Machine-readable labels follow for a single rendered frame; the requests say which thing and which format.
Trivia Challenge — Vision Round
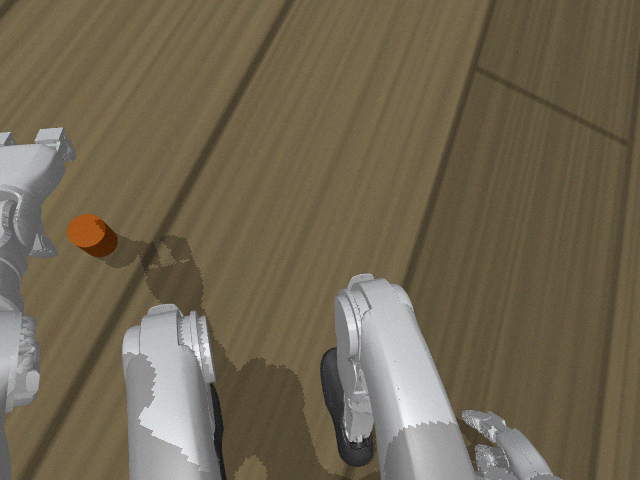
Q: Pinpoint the left robot foot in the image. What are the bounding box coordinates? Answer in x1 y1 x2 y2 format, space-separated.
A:
210 383 227 480

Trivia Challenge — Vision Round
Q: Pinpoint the left robot arm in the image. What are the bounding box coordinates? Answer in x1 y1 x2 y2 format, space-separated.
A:
0 184 42 480

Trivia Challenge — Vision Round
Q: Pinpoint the right robot foot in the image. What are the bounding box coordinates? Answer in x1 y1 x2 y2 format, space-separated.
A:
320 347 373 467

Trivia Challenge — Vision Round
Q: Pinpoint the left robot hand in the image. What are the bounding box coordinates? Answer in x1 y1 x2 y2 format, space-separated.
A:
0 127 76 258

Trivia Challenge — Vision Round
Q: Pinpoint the right robot hand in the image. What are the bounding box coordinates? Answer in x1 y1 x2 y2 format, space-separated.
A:
462 410 553 480

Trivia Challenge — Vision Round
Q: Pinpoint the tin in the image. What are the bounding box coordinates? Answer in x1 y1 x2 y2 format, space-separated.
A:
67 214 118 257

